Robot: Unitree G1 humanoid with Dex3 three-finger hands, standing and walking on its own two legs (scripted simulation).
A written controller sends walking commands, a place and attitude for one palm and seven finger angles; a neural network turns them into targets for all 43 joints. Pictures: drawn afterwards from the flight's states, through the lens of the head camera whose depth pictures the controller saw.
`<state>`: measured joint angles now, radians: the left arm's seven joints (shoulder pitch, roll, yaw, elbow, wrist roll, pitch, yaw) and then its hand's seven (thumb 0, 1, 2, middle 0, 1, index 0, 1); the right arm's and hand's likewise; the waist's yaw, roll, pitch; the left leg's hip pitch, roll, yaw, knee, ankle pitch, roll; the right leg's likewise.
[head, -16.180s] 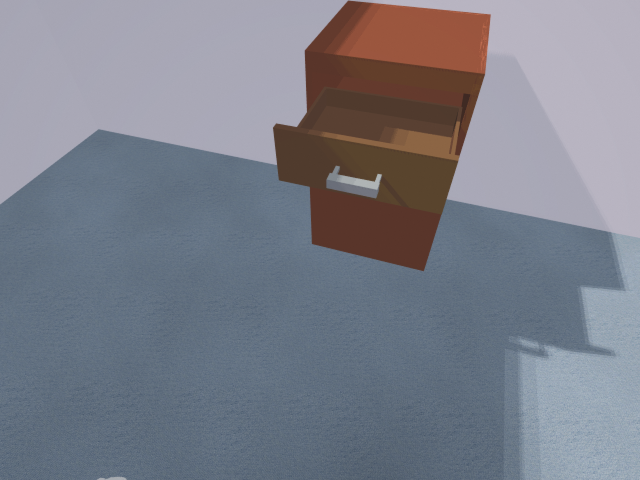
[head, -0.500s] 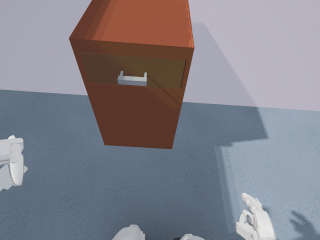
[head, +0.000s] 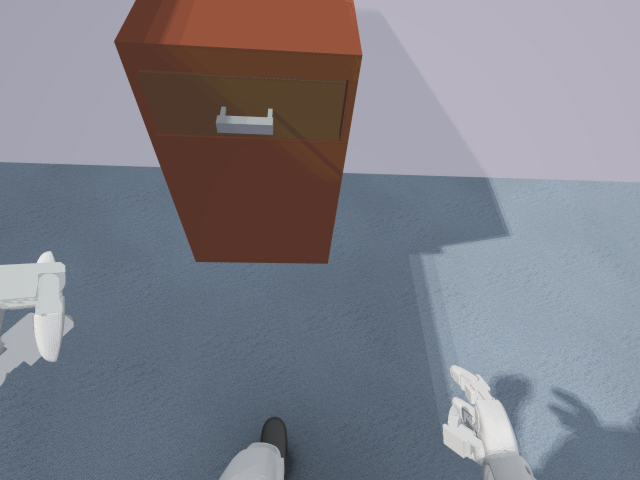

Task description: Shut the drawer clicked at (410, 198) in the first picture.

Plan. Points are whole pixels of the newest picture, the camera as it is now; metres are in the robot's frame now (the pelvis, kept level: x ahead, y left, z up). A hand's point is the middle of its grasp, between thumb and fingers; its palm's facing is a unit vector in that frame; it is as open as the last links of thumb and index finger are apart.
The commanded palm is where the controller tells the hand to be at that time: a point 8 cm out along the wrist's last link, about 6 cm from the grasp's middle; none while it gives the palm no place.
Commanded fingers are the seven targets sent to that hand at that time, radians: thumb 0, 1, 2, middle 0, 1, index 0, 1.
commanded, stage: stop stepping back and stand still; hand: left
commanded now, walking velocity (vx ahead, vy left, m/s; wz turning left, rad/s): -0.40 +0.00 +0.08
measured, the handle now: (246, 118) +0.80 +0.22 -0.09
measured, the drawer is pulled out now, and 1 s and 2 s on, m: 0.00 0.00 0.00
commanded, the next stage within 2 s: let the arm hang, fingers relaxed in 0.92 s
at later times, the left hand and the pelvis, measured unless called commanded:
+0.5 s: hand out of the picture +0.14 +0.27 +0.19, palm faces +0.36 -0.81 -0.47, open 3.2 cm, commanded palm +0.10 +0.31 +0.19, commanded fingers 0.00 0.90 0.90 -1.40 -1.60 -1.40 -1.60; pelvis -0.02 +0.03 +0.00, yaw +2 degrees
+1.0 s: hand out of the picture +0.13 +0.31 +0.17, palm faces +0.42 -0.79 -0.46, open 3.2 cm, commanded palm none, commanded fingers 0.00 0.90 0.90 -1.40 -1.60 -1.40 -1.60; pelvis -0.04 +0.05 +0.01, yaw +3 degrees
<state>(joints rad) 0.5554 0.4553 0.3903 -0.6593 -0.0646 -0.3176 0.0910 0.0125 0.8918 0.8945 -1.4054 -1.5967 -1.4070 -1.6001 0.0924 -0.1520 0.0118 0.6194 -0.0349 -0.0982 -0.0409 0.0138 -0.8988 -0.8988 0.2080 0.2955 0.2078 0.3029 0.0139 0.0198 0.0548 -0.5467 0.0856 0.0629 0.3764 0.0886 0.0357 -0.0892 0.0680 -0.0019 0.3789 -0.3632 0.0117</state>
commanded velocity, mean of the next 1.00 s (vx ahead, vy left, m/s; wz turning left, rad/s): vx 0.04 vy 0.00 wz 0.00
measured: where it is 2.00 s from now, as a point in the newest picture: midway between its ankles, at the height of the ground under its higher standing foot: outside the picture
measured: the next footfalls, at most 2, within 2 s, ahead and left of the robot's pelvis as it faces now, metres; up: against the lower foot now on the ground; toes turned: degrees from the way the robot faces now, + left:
left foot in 0.56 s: +0.06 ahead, +0.13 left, +0.00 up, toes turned +4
right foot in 0.78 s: -0.02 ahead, -0.07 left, +0.00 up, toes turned +3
